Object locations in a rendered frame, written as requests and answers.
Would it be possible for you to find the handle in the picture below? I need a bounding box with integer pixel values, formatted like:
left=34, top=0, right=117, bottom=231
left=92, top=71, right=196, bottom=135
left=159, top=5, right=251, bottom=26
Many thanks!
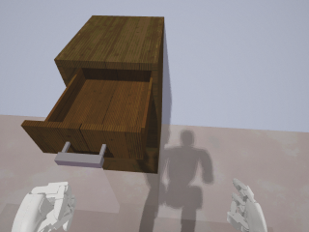
left=54, top=141, right=107, bottom=168

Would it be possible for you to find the drawer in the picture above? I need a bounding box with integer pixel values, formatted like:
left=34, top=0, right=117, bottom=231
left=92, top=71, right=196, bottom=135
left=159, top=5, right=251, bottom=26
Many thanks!
left=21, top=68, right=154, bottom=160

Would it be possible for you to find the robot left hand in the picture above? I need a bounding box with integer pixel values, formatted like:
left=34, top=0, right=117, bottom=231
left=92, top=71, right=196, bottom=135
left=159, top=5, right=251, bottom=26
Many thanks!
left=12, top=182, right=77, bottom=232

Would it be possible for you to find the robot right hand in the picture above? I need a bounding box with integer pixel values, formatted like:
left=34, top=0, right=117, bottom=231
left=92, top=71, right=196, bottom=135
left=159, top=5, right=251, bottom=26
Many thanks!
left=227, top=178, right=267, bottom=232

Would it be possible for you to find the cabinet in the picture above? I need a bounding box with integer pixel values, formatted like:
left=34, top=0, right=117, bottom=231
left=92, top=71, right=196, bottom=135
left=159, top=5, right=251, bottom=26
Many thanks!
left=54, top=15, right=164, bottom=174

